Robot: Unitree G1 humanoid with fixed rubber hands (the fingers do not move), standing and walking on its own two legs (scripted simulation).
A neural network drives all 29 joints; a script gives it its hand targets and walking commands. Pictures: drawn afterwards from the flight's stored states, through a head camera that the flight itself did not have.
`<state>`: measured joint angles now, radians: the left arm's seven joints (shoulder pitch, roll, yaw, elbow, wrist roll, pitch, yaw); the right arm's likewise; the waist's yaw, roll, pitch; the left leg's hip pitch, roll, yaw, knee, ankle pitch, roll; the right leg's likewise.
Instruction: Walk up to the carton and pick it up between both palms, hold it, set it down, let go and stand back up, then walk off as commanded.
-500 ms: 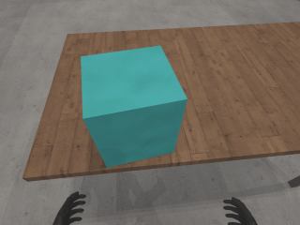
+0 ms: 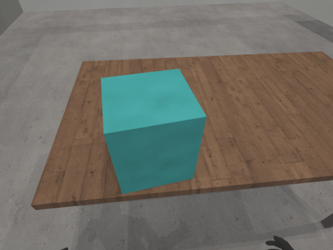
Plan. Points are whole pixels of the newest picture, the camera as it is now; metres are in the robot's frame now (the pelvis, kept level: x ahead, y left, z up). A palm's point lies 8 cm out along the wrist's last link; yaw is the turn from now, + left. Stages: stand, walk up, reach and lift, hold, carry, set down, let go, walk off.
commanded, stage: stand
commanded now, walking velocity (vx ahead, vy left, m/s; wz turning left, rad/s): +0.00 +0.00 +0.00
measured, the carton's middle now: (150, 131) +0.42 +0.06 +0.07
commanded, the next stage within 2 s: walk off in 0.64 s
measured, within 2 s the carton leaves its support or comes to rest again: neither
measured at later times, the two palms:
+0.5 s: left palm out of the picture +0.10 +0.29 -0.09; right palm out of the picture +0.12 -0.28 -0.08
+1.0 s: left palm out of the picture +0.06 +0.30 -0.11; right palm out of the picture +0.06 -0.29 -0.09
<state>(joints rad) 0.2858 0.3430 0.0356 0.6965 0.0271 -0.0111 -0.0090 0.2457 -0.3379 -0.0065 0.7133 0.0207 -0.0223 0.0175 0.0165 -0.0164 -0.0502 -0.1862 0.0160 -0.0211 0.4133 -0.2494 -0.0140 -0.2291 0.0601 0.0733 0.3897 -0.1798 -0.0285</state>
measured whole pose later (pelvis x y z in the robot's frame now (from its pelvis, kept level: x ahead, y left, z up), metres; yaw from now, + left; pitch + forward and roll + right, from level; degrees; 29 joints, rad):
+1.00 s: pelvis -0.04 +0.01 +0.00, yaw +0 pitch -3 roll -1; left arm 0.23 0.35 0.04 0.79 0.02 0.00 -0.01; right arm 0.24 -0.38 -0.01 0.77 0.02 0.03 0.00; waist 0.01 -0.02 0.06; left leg -0.23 0.01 -0.02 0.53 -0.24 0.00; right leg -0.23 0.06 0.07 0.42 -0.15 -0.03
